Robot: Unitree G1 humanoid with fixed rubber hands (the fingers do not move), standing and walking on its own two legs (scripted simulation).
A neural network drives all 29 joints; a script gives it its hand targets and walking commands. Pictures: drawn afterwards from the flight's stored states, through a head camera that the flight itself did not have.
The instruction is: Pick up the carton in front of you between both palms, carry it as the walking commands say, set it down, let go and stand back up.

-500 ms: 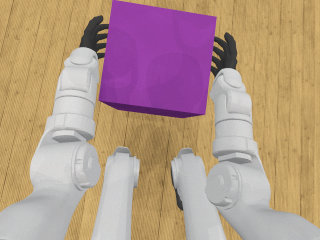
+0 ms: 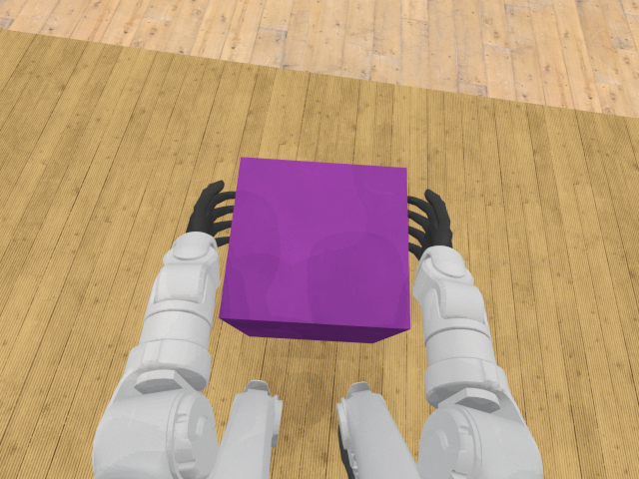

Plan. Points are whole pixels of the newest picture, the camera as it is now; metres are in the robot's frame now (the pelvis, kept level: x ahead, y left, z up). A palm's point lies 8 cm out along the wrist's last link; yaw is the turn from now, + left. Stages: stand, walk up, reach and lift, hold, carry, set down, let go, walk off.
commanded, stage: reach and lift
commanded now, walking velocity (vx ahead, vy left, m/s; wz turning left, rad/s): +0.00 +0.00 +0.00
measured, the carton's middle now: (316, 264) +0.41 +0.00 -0.11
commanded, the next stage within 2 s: hold in 1.70 s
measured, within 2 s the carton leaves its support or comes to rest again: neither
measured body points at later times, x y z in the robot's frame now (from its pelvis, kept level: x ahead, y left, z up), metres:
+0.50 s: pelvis +0.05 -0.01 +0.12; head +0.08 +0.00 +0.57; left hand +0.37 +0.15 +0.10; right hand +0.38 -0.16 +0.11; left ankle +0.07 +0.12 -0.60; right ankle +0.06 -0.14 -0.60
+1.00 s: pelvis +0.04 -0.01 +0.14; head +0.01 +0.00 +0.59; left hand +0.35 +0.15 +0.16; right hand +0.36 -0.16 +0.17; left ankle +0.07 +0.12 -0.60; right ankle +0.06 -0.14 -0.60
